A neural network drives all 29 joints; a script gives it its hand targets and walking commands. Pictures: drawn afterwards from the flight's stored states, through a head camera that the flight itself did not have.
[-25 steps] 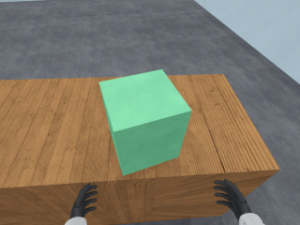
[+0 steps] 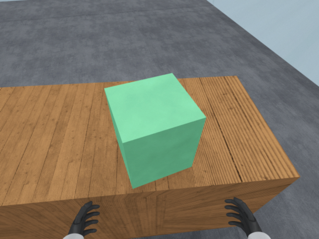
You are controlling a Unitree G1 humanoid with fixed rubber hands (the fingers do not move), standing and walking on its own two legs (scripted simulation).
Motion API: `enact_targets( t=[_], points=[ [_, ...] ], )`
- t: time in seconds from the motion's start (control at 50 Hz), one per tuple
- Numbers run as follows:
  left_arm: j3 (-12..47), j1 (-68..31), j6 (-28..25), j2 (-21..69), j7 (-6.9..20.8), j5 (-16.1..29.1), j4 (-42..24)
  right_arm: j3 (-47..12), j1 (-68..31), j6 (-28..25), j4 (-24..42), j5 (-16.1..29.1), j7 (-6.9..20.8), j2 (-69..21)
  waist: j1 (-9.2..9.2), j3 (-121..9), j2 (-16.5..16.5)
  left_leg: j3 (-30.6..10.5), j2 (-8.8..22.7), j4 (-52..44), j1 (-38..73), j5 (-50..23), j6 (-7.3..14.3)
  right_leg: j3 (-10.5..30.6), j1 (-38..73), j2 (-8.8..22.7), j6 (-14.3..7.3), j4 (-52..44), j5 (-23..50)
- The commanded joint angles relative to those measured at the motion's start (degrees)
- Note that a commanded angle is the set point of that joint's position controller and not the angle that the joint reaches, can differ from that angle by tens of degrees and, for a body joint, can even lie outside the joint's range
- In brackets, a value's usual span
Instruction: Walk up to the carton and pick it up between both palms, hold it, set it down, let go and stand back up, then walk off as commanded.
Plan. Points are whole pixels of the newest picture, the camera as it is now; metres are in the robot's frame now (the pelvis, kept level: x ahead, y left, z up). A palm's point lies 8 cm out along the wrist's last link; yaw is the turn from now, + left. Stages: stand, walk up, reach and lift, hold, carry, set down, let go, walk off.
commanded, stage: let go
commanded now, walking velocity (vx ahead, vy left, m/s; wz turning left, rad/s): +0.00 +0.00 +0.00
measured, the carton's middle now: (152, 131) +0.41 +0.04 +0.01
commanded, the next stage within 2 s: stand in 0.48 s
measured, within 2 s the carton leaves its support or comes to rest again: neither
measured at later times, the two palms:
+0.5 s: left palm (75, 231) +0.15 +0.23 -0.08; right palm (249, 229) +0.16 -0.22 -0.08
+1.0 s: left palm out of the picture +0.05 +0.31 -0.12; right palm out of the picture +0.06 -0.28 -0.09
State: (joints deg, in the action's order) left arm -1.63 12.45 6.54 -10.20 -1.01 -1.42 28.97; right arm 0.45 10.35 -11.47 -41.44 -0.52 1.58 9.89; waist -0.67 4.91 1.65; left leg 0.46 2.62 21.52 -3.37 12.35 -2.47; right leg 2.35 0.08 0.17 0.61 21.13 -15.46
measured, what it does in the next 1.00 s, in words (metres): stands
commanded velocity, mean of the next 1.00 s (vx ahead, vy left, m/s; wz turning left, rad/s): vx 0.00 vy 0.00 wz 0.00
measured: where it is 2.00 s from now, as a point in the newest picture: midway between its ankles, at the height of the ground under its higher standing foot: outside the picture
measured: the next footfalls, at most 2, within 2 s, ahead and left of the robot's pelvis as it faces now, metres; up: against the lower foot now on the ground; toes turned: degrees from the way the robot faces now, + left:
none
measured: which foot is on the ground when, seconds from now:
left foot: down 0.00-1.00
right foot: down 0.00-1.00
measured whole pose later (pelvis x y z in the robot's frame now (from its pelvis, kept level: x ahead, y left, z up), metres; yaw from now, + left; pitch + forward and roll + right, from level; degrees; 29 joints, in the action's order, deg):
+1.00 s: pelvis -0.04 +0.02 -0.01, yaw +3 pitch -7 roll -2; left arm -3.2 12.7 -0.5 -19.3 0.3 -0.4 47.3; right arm 1.8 14.4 -1.2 -48.8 -0.3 -0.6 19.6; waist 1.0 4.4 1.4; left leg -2.5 1.6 29.9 -9.9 13.2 -0.8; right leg -0.9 -2.9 1.0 2.3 24.7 -15.0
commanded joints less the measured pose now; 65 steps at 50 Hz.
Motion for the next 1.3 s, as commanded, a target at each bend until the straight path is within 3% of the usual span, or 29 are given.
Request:
enact_targets(
  t=[0.0, 0.3, 0.46, 0.48, 0.5, 0.52, 0.62, 0.66, 0.7, 0.76, 0.82, 0.9, 0.94, 1.0, 1.12, 1.28],
  points=[
    [-1.4, -4.4, -1.1, -5.8, 0.4, -0.1, -6.1, 2.1, -4.2, -1.9, 5.7, -0.4, -1.0, 6.5, 0.5, -3.0, -1.8, 4.0, -3.8, -0.2, 10.6, -17.0, 0.0, -4.5, -12.1, -2.1, -0.2, -6.2, 13.0],
    [-1.6, -4.6, -1.1, -6.2, 1.5, -0.3, -6.4, 1.9, -4.7, -3.6, 3.8, -0.9, -2.1, 6.3, 0.11, -4.2, -2.2, 3.9, -3.6, 1.2, 11.3, -21.1, -0.3, -5.7, -10.3, -2.3, -0.2, -5.0, 17.7],
    [-1.0, -5.0, -1.1, -6.0, 1.4, -0.3, -7.0, 2.5, -5.0, -3.4, 3.8, -1.7, -2.4, 6.3, 0.02, -3.2, -2.1, 4.0, -3.7, 0.7, 10.3, -18.3, -0.1, -5.8, -11.5, -2.1, -0.3, -5.1, 14.6],
    [-6.0, -0.1, -4.8, -15.1, 0.0, -0.4, 1.0, 4.7, -0.9, 2.8, 1.4, -0.6, -2.7, 18.3, -0.89, -6.9, 1.2, -1.7, 2.2, 6.3, 0.7, -27.1, 3.4, -1.6, -7.9, 2.9, -0.3, 0.4, 19.8],
    [-5.8, 0.7, -6.2, -15.3, -0.1, -0.2, 1.9, 5.6, -0.1, 4.9, 2.3, 0.2, -3.0, 17.4, 0.04, -8.9, 2.2, -1.3, 2.6, 7.3, 1.3, -27.2, 4.2, -0.6, -6.7, 3.9, 0.1, 1.5, 23.6],
    [-5.5, 0.8, -6.8, -14.4, -0.1, 0.3, 3.0, 5.2, 0.5, 6.1, 2.2, 0.2, -2.8, 16.3, 0.31, -7.9, -0.1, -1.8, 2.6, 7.3, -0.9, -26.4, 4.4, 0.3, -6.1, 4.2, 0.1, 1.5, 24.7],
    [-5.1, -2.7, -8.0, -14.3, 0.4, 0.5, 5.8, 4.9, -0.6, 8.0, 2.3, -0.2, -2.7, 15.2, 1.5, -3.7, -0.9, -2.8, 2.0, 5.8, -3.3, -14.9, 4.4, 0.6, -9.4, 4.1, 0.2, -0.7, 15.6],
    [-5.3, -2.4, -8.3, -15.5, 0.6, 0.5, 7.2, 5.0, 0.2, 8.4, 1.5, -0.3, -2.6, 16.1, 1.92, -3.1, -0.3, -3.5, 2.0, 5.1, -3.2, -13.8, 4.5, 0.8, -9.8, 3.9, 0.0, -1.2, 14.1],
    [-5.2, -2.7, -8.4, -16.2, 0.7, 0.6, 7.9, 5.0, 0.5, 8.6, 1.1, -0.2, -2.5, 17.0, 1.71, -3.1, -2.3, -4.1, 2.3, 4.7, -3.8, -12.9, 4.6, 1.3, -9.2, 4.1, -0.2, -1.3, 11.0],
    [-5.0, -3.7, -8.5, -17.2, 0.8, 0.5, 9.4, 5.1, 0.2, 8.7, 0.9, 0.0, -2.7, 18.3, 1.85, -0.9, -1.4, -5.1, 2.5, 3.7, -5.0, -11.3, 4.3, 1.0, -10.2, 4.0, -0.4, -2.5, 7.3],
    [-4.6, -1.8, -8.4, -18.1, 0.9, 0.8, 11.1, 4.8, 1.6, 9.0, -0.4, 0.1, -2.7, 20.0, 1.65, -1.0, -3.7, -5.6, 2.3, 3.1, -5.6, -9.8, 4.2, 1.2, -8.7, 4.1, -0.3, -2.8, 5.4],
    [-3.9, -2.3, -8.2, -19.1, 1.0, 1.0, 12.7, 4.4, 1.9, 9.1, -1.8, 0.3, -2.7, 20.5, 1.76, 0.9, -2.0, -6.9, 2.4, 0.7, -8.7, -5.2, 4.0, 1.2, -7.7, 4.3, 0.0, -3.3, 1.3],
    [-3.6, -1.3, -8.2, -19.2, 1.0, 1.2, 14.0, 4.2, 2.0, 9.1, -2.7, 0.5, -2.7, 21.3, 1.58, 0.8, -4.2, -7.3, 2.4, 0.0, -9.2, -4.3, 4.0, 1.4, -7.3, 4.4, 0.0, -3.8, 0.8],
    [-3.5, -2.4, -8.0, -19.6, 1.0, 1.0, 15.0, 4.1, 1.6, 9.1, -3.8, 0.3, -2.5, 20.9, 1.41, 1.2, -2.8, -7.9, 2.5, -1.0, -9.8, -1.6, 3.7, 1.1, -7.6, 4.4, -0.1, -3.6, -0.6],
    [-2.8, -0.7, -7.9, -18.9, 1.2, 1.1, 17.1, 4.1, 0.2, 9.4, -5.0, 0.3, -2.3, 21.2, 0.86, 1.2, -4.1, -9.9, 2.7, -4.6, -12.9, 9.4, 3.7, 0.5, -7.6, 3.9, -0.2, -2.4, -3.0],
    [-2.4, 0.0, -8.3, -19.4, 1.0, 0.9, 19.5, 4.3, -0.3, 9.5, -6.6, 0.6, -2.0, 20.9, 1.72, 0.8, -4.1, -9.7, 2.7, -4.9, -11.5, 9.9, 3.9, 1.2, -9.2, 4.5, -0.6, -2.6, -2.6]
  ],
)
